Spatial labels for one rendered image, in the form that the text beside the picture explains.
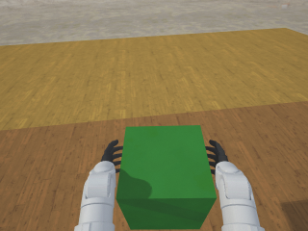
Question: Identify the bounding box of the right robot hand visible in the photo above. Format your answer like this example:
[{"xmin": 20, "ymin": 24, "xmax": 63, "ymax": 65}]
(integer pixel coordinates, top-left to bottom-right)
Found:
[{"xmin": 205, "ymin": 140, "xmax": 229, "ymax": 175}]

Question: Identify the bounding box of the left robot forearm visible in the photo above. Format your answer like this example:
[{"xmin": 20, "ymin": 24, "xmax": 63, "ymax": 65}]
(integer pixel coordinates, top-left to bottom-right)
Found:
[{"xmin": 74, "ymin": 161, "xmax": 116, "ymax": 231}]

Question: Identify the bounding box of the right robot forearm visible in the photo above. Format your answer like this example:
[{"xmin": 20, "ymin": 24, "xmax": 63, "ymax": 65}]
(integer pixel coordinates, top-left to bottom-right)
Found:
[{"xmin": 215, "ymin": 161, "xmax": 265, "ymax": 231}]

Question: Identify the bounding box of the carton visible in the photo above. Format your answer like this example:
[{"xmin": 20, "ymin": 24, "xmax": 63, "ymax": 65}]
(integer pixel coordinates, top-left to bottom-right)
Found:
[{"xmin": 115, "ymin": 125, "xmax": 217, "ymax": 230}]

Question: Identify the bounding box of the left robot hand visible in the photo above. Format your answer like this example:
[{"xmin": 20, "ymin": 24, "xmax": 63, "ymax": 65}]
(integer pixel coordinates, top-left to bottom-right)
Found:
[{"xmin": 100, "ymin": 140, "xmax": 123, "ymax": 173}]

